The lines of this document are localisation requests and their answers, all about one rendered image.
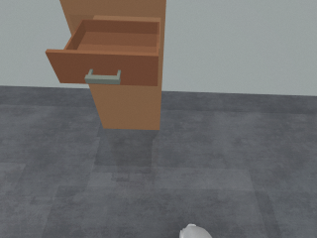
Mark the cabinet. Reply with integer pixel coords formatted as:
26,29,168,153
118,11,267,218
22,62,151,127
59,0,166,130

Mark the handle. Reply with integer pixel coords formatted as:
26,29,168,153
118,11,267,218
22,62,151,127
84,68,121,85

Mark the robot right thigh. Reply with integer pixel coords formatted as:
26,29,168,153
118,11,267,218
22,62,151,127
179,225,212,238

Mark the drawer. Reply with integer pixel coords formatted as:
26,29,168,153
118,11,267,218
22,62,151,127
45,19,159,86

